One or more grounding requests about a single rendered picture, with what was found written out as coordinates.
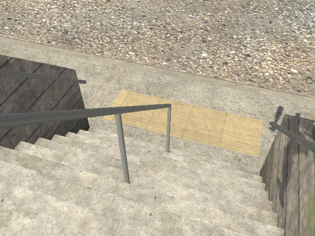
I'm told stairs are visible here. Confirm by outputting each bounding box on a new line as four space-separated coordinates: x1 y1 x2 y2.
0 127 284 236

